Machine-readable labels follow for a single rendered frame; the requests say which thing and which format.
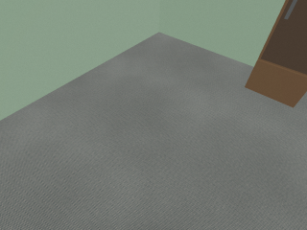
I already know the cupboard door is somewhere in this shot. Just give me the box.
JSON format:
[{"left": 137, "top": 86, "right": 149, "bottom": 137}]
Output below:
[{"left": 261, "top": 0, "right": 307, "bottom": 75}]

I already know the handle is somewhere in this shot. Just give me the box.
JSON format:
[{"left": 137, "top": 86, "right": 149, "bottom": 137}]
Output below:
[{"left": 284, "top": 0, "right": 297, "bottom": 19}]

